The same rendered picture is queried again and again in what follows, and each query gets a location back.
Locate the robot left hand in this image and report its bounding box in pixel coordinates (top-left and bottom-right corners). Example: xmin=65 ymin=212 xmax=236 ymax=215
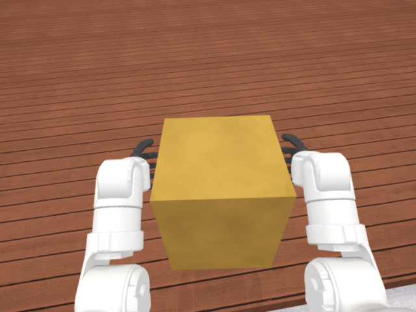
xmin=130 ymin=139 xmax=159 ymax=189

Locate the robot right forearm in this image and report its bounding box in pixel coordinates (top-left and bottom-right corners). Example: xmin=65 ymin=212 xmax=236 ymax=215
xmin=291 ymin=151 xmax=387 ymax=303

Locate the robot right upper arm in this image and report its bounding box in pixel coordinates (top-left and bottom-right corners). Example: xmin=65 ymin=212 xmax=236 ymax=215
xmin=304 ymin=257 xmax=416 ymax=312

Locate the robot right hand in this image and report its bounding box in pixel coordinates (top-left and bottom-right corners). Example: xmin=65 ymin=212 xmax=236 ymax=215
xmin=281 ymin=134 xmax=308 ymax=184

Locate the robot left forearm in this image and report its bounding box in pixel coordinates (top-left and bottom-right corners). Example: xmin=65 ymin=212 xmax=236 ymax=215
xmin=75 ymin=157 xmax=151 ymax=308

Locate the carton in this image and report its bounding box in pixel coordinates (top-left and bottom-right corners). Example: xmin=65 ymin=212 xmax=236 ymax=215
xmin=150 ymin=115 xmax=297 ymax=270

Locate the robot left upper arm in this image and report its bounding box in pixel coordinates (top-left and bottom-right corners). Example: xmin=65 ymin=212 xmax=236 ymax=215
xmin=75 ymin=264 xmax=151 ymax=312

